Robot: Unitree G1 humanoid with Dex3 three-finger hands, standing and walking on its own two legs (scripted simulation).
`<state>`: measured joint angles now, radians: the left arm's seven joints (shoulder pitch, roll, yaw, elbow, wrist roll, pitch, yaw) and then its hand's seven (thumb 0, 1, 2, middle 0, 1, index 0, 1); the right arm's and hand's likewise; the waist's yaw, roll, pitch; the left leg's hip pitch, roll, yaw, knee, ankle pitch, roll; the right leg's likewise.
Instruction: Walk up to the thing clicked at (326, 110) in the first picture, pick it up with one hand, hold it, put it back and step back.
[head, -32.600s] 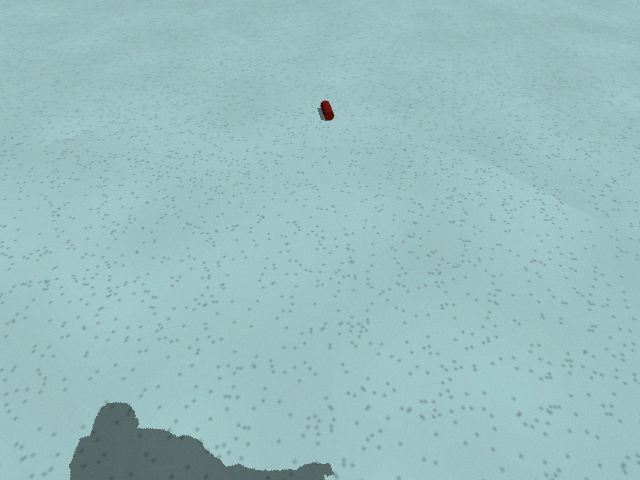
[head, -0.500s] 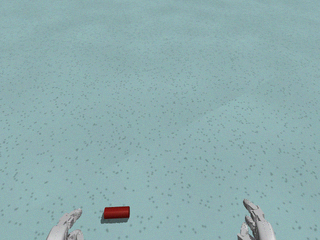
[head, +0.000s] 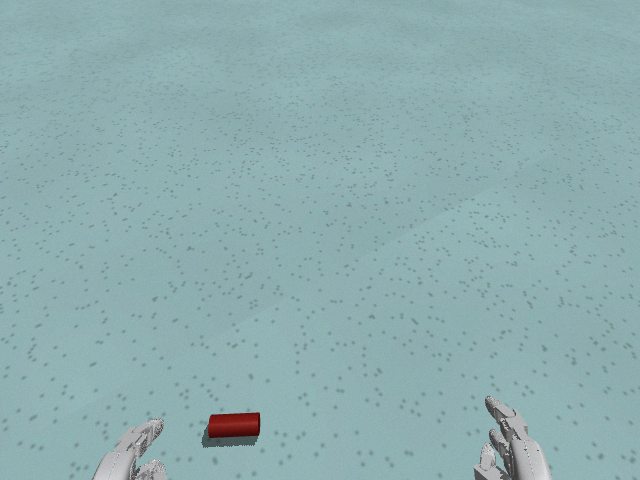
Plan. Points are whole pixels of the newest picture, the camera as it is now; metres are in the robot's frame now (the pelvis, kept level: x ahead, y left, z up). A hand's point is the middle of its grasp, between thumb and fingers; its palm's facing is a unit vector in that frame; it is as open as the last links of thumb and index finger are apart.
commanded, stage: home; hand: left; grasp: from above
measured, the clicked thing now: (235, 425) +0.43 +0.22 -0.69
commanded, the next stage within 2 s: stand in 0.64 s
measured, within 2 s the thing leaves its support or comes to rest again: neither
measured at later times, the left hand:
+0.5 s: hand out of the picture +0.16 +0.17 -0.05, palm faces +0.04 -0.98 -0.20, open 7.4 cm
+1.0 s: hand out of the picture +0.11 +0.23 -0.10, palm faces +0.03 -0.94 -0.33, open 7.4 cm
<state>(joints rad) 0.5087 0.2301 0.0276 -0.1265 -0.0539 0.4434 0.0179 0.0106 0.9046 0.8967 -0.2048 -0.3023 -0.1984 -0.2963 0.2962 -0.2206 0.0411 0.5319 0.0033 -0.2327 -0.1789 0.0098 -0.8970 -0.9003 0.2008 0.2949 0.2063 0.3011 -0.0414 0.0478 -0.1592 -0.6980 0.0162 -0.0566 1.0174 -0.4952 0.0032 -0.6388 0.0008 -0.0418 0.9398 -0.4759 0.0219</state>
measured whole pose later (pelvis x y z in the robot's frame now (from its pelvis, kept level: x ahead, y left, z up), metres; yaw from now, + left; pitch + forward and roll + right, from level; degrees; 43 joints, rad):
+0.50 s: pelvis +0.00 +0.00 +0.00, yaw +0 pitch +10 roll -3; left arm 0.51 0.23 0.03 -0.13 -0.06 0.44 0.02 0.01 0.90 0.90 -0.20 -0.30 -0.20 -0.30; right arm 0.30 -0.23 0.03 0.53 0.00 -0.23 -0.18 0.01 -0.90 -0.90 0.20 0.29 0.21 0.30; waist -0.04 0.05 -0.16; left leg -0.70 0.02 -0.06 1.02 -0.49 0.00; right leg -0.64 0.00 -0.05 0.94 -0.48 0.02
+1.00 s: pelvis -0.01 +0.00 +0.03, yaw +0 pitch +0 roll +0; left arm 0.22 0.29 0.04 0.68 0.05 0.07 0.03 0.01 0.90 0.90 -0.21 -0.30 -0.20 -0.30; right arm 0.18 -0.29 -0.03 0.86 -0.06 -0.04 -0.02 0.01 -0.90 -0.90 0.20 0.30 0.21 0.30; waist 0.02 -0.01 0.03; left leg -0.39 -0.03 -0.02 0.76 -0.38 0.02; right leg -0.37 -0.04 -0.01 0.75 -0.39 0.04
